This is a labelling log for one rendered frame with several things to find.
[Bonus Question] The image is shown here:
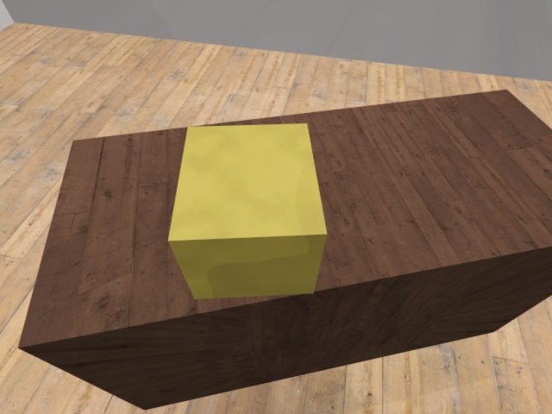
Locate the carton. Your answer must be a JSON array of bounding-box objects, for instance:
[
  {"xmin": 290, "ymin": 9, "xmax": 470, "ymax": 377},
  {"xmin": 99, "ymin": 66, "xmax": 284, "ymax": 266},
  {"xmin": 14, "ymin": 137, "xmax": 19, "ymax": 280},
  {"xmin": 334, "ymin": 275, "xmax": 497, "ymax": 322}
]
[{"xmin": 168, "ymin": 123, "xmax": 327, "ymax": 299}]

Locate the pedestal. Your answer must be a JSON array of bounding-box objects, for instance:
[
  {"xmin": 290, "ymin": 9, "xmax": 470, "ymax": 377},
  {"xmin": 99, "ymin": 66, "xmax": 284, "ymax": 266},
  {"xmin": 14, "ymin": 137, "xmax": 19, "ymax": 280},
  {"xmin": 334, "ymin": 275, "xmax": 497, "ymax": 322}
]
[{"xmin": 18, "ymin": 90, "xmax": 552, "ymax": 410}]

